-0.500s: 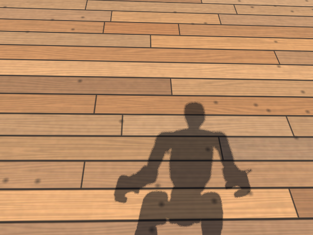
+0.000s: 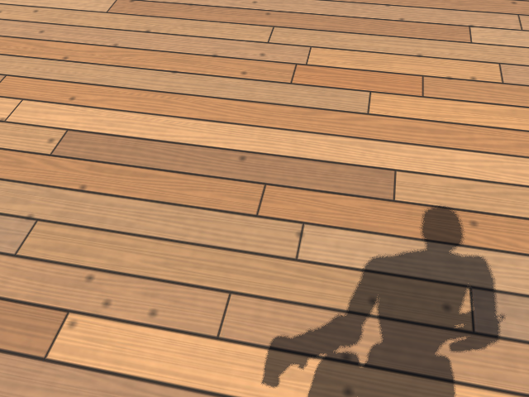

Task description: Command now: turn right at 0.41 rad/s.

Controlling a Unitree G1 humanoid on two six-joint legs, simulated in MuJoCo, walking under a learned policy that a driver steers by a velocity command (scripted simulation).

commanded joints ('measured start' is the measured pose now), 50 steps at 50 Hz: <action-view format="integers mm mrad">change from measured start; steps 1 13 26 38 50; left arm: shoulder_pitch -22 34 -16 -43 -90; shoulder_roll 269 229 156 287 171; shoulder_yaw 70 117 82 68 43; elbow -79 -92 -86 -70 -94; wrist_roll -4 -4 -1 10 20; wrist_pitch -35 1 16 -18 -36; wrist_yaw -6 -11 -31 55 33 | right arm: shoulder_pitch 5 -90 30 82 6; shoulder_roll -139 -110 -158 -107 -117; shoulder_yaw -46 -24 -25 -43 -58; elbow -86 -111 -62 -41 -68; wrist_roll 7 20 2 51 23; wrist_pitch -8 -27 -54 -35 39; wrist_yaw -21 -9 -18 15 81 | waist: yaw -55 22 -19 -20 -1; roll -239 -166 129 -236 -186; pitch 36 -96 -44 -73 -7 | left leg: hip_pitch -132 -169 186 -239 -153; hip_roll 1 11 294 11 129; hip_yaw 38 -26 -151 -60 116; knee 158 190 -190 181 301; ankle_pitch -136 -195 556 -154 -192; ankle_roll -33 -102 120 -46 -94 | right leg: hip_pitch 24 184 -234 355 217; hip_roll -304 -128 103 -349 -308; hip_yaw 485 511 116 332 -69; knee -243 -167 547 -264 -172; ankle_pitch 391 386 -156 437 594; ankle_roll -169 -160 82 -127 -136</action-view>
